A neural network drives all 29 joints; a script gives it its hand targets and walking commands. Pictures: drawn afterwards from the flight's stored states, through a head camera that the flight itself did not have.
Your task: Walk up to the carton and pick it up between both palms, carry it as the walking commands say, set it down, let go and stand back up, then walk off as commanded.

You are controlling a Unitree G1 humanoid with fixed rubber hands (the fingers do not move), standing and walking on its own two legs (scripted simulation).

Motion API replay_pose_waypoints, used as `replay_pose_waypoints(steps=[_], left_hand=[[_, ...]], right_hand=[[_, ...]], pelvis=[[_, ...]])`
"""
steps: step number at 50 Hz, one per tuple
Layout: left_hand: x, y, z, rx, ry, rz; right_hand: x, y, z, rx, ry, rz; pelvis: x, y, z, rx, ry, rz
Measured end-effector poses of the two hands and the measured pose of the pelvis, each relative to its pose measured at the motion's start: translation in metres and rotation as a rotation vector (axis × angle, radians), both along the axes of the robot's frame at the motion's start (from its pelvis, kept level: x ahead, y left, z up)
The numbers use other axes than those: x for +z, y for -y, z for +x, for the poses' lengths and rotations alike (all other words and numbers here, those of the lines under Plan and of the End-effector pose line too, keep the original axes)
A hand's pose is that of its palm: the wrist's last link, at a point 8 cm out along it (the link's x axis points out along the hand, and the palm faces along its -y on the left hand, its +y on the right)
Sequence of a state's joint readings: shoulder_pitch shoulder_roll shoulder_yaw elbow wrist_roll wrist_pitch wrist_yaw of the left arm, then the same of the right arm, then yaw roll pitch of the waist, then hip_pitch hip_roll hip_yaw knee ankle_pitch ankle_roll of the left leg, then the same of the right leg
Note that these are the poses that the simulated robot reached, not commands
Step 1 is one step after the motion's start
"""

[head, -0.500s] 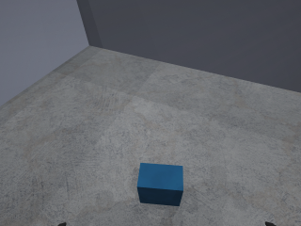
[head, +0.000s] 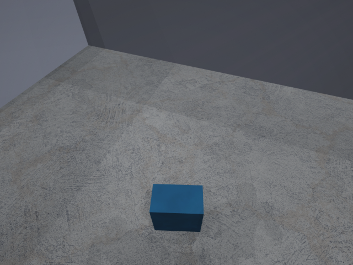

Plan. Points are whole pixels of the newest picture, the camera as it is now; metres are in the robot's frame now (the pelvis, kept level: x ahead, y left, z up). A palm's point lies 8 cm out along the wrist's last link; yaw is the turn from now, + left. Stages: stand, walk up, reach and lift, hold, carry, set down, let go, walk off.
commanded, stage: walk off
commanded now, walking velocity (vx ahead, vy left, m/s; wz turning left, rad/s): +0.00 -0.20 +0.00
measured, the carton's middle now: (177, 208) +0.50 +0.04 -0.64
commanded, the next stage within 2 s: none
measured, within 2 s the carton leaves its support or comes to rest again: neither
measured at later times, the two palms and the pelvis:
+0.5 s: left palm out of the picture +0.05 +0.14 -0.17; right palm out of the picture +0.02 -0.39 -0.10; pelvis +0.01 -0.11 +0.00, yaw -3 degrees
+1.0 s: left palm out of the picture +0.08 +0.00 -0.12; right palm out of the picture +0.00 -0.53 -0.15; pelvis +0.00 -0.25 +0.00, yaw -5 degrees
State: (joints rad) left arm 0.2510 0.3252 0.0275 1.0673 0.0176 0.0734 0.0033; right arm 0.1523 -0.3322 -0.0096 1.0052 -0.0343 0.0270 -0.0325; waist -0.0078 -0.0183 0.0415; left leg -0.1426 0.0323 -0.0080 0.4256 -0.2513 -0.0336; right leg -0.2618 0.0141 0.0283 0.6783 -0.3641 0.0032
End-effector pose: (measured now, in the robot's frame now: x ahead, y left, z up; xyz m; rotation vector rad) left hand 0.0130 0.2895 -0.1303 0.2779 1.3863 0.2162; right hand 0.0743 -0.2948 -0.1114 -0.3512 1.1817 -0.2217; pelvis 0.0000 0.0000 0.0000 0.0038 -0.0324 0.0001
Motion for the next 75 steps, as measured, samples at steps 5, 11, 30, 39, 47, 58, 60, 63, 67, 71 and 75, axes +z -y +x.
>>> replay_pose_waypoints(steps=[5,11,30,39,47,58,60,63,67,71,75], left_hand=[[0.007,0.021,0.007,-0.031,-0.003,0.037],[-0.002,0.076,0.009,-0.057,-0.002,0.008],[-0.028,0.163,0.053,-0.081,0.046,-0.15],[-0.018,0.216,0.061,-0.129,0.022,-0.125],[0.006,0.277,0.077,-0.181,0.111,-0.024],[-0.008,0.327,0.04,-0.041,0.139,-0.073],[-0.019,0.34,0.029,-0.027,0.116,-0.106],[-0.035,0.355,0.012,-0.015,0.075,-0.161],[-0.043,0.365,-0.003,-0.034,0.02,-0.203],[-0.029,0.357,0.009,-0.071,0.024,-0.186],[-0.021,0.348,0.031,-0.112,0.052,-0.136]], right_hand=[[-0.009,0.039,-0.014,-0.055,-0.032,-0.006],[-0.024,0.079,-0.022,-0.086,-0.097,-0.009],[0.024,0.112,-0.083,-0.196,-0.146,-0.058],[0.0,0.16,-0.107,-0.234,-0.196,0.016],[-0.039,0.225,-0.09,-0.241,-0.157,0.086],[-0.02,0.261,-0.036,-0.135,-0.071,0.062],[-0.013,0.264,-0.025,-0.117,-0.04,0.037],[-0.003,0.265,-0.014,-0.097,0.001,0.008],[0.002,0.267,-0.035,-0.124,-0.003,-0.017],[0.011,0.275,-0.073,-0.197,-0.064,-0.019],[0.013,0.281,-0.104,-0.22,-0.122,-0.007]], pelvis=[[-0.003,0.031,0.003,-0.017,-0.023,-0.021],[-0.011,0.068,0.0,-0.038,-0.038,-0.015],[0.007,0.129,0.007,-0.053,-0.03,-0.078],[0.001,0.184,0.004,-0.093,-0.039,-0.043],[-0.008,0.239,-0.001,-0.103,-0.029,0.015],[-0.005,0.284,-0.003,-0.058,-0.039,-0.018],[-0.007,0.289,-0.005,-0.051,-0.038,-0.026],[-0.009,0.294,-0.009,-0.048,-0.041,-0.036],[-0.008,0.298,-0.012,-0.071,-0.032,-0.034],[0.003,0.304,-0.013,-0.097,-0.032,-0.057],[0.007,0.316,-0.02,-0.094,-0.038,-0.069]])
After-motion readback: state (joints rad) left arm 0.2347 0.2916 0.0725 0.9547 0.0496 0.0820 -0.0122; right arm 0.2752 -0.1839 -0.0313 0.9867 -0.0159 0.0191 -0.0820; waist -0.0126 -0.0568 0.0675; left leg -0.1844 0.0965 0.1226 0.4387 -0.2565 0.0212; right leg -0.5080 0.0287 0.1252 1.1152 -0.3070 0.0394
